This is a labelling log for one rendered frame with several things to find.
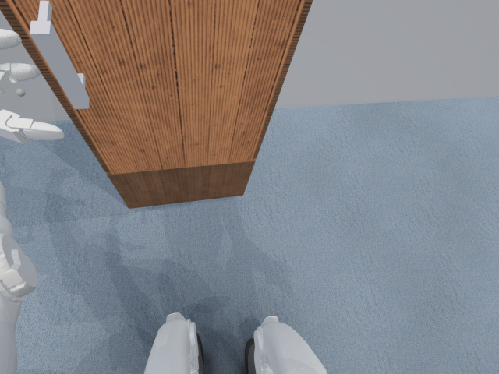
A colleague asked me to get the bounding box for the robot left upper arm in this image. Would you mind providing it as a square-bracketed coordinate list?
[0, 233, 37, 374]

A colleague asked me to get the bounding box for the cupboard door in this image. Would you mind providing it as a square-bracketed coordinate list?
[6, 0, 306, 175]

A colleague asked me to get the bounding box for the handle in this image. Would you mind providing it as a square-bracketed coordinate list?
[30, 0, 90, 109]

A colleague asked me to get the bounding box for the right robot shin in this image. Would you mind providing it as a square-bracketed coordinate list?
[254, 316, 278, 374]

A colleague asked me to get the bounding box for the right robot thigh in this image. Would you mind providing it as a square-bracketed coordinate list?
[254, 323, 327, 374]

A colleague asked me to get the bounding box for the left robot hand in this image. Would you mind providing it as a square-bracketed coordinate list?
[0, 29, 64, 143]

